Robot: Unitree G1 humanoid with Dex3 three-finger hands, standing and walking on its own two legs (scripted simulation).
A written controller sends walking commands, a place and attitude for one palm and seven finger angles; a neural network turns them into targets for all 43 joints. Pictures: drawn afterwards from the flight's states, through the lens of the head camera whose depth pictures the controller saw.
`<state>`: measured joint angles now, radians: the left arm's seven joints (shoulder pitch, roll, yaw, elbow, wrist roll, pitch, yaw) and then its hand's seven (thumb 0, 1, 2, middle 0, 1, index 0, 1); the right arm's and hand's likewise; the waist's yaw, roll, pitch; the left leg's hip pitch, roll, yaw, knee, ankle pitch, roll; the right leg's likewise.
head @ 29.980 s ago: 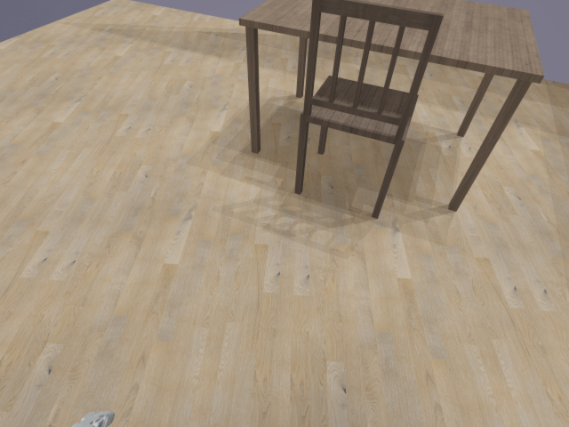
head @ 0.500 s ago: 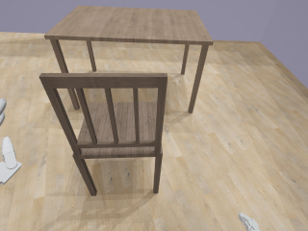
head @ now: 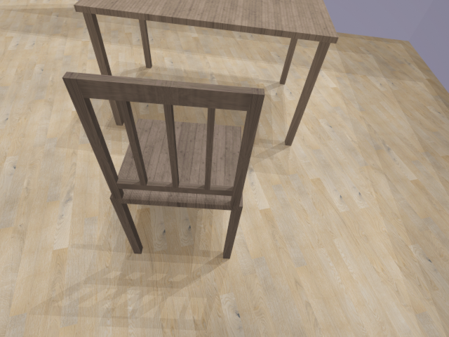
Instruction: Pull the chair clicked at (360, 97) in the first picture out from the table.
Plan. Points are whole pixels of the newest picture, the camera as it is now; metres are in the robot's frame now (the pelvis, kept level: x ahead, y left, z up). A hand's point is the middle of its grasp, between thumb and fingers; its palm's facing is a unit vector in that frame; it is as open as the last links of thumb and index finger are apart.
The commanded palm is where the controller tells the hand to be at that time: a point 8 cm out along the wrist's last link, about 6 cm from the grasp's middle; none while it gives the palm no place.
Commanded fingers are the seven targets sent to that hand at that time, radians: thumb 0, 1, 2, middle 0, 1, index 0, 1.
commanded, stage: let the arm hang, fingers relaxed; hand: left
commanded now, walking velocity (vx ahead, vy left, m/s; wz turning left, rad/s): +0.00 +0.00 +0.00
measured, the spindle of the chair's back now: (172, 150) +0.56 +0.17 -0.06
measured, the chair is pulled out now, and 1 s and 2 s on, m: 0.60 0.60 0.60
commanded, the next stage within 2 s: look to check the result in 0.74 s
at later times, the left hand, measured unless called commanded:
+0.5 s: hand out of the picture +0.00 +0.15 -0.17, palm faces +0.01 -0.98 -0.17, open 7.3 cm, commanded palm none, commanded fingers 0.00 0.90 0.90 -0.20 -0.30 -0.20 -0.30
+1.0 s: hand out of the picture +0.01 +0.13 -0.17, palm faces +0.03 -0.99 -0.17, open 7.3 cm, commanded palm none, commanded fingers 0.00 0.90 0.90 -0.20 -0.30 -0.20 -0.30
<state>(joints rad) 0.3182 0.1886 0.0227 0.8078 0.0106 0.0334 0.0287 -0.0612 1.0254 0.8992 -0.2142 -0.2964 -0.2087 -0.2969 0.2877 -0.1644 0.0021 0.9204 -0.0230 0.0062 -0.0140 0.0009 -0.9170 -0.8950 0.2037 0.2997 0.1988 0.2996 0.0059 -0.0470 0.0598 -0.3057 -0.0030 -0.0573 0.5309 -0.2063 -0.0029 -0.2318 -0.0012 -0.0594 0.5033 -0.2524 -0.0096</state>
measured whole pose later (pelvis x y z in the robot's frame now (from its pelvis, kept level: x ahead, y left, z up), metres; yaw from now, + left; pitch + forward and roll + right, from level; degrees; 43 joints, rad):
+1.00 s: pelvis +0.01 -0.02 +0.00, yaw +0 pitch -2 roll +0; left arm 0.32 0.12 -0.01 1.07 0.00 0.01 0.04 0.00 0.91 0.90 -0.20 -0.30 -0.20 -0.30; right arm 0.33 -0.11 -0.01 1.08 -0.01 0.00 -0.04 0.00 -0.91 -0.90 0.20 0.30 0.19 0.30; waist 0.00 0.02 0.05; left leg -0.24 0.03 -0.06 0.48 -0.21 -0.03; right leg -0.17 0.03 -0.06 0.47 -0.26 -0.05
